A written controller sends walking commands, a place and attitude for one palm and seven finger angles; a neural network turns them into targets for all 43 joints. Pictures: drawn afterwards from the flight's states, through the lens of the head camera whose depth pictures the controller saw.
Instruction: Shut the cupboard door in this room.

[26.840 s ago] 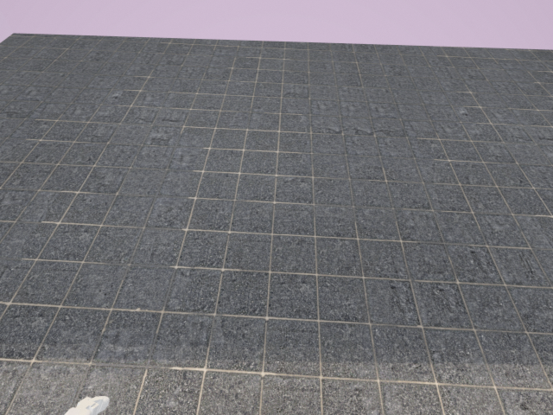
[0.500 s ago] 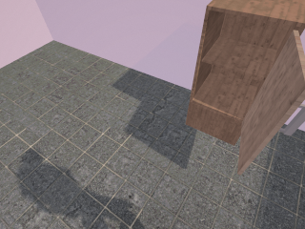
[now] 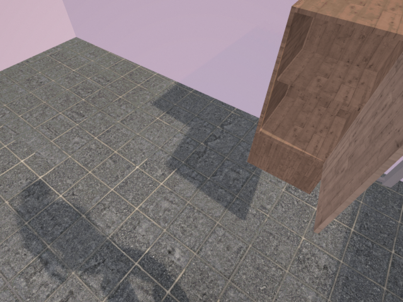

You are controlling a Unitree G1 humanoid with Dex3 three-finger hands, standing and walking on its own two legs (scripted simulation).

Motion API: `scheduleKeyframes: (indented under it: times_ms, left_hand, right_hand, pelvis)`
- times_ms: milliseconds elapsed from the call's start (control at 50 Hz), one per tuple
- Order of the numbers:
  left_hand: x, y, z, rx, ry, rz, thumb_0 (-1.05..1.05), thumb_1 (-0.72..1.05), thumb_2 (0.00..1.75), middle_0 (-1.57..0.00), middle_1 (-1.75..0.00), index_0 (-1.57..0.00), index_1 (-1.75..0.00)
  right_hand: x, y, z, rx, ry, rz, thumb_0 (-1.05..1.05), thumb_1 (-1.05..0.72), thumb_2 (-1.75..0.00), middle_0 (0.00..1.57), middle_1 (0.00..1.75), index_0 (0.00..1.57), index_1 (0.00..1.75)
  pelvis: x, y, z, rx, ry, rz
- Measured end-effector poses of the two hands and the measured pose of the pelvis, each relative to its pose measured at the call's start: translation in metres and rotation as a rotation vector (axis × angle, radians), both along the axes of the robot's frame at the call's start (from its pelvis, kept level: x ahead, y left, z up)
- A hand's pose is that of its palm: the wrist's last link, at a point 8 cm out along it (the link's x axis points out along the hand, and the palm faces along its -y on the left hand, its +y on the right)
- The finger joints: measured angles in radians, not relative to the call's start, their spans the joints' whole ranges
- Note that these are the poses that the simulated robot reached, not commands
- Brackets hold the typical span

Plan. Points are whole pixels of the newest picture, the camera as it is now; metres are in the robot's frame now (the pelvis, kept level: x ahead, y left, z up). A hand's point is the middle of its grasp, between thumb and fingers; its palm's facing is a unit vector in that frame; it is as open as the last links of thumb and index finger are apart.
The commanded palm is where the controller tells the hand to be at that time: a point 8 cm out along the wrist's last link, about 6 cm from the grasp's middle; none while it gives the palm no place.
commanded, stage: stand and wait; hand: left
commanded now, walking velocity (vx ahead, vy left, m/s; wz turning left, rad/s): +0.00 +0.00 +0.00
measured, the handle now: (394, 165) +0.49 -0.49 -0.05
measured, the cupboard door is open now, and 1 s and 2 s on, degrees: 100 100 100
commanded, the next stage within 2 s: turn or walk to find it in 0.58 s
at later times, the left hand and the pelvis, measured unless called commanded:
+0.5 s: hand out of the picture +0.03 +0.23 -0.17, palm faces +0.01 -0.97 -0.24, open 7.4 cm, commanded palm none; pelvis +0.00 +0.02 +0.01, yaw +0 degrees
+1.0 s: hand out of the picture +0.05 +0.25 -0.19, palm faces +0.12 -0.96 -0.25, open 7.4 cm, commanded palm none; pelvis +0.00 +0.03 -0.02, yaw +7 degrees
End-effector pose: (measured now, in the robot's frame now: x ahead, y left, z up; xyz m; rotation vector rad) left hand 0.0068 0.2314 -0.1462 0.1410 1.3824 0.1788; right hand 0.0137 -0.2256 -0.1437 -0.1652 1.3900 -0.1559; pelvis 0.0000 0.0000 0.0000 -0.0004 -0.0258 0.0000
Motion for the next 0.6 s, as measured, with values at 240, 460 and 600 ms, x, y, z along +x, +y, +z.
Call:
scheduleKeyframes:
  times_ms: [240, 460, 600]
  left_hand:
    - [0.006, 0.019, 0.004, 0.014, -0.022, -0.016, 0.01, 0.91, 0.9, -0.2, -0.3, -0.2, -0.29]
    - [0.014, 0.037, 0.009, 0.034, -0.039, -0.037, 0.01, 0.91, 0.9, -0.2, -0.3, -0.2, -0.29]
    - [0.03, 0.058, 0.017, 0.074, -0.068, -0.059, 0.01, 0.91, 0.9, -0.2, -0.3, -0.2, -0.29]
  right_hand:
    - [0.0, 0.008, 0.004, -0.001, -0.018, 0.006, 0.01, -0.92, -0.9, 0.2, 0.3, 0.2, 0.3]
    - [0.022, -0.006, 0.015, -0.049, -0.075, 0.03, 0.01, -0.91, -0.9, 0.2, 0.3, 0.2, 0.3]
    - [0.043, -0.024, 0.024, -0.095, -0.12, 0.054, 0.01, -0.91, -0.9, 0.2, 0.3, 0.2, 0.3]
  pelvis:
    - [-0.001, 0.01, 0.003, -0.002, -0.001, 0.001]
    - [0.0, 0.016, 0.006, -0.003, -0.006, -0.007]
    - [0.001, 0.019, 0.007, -0.003, -0.008, -0.011]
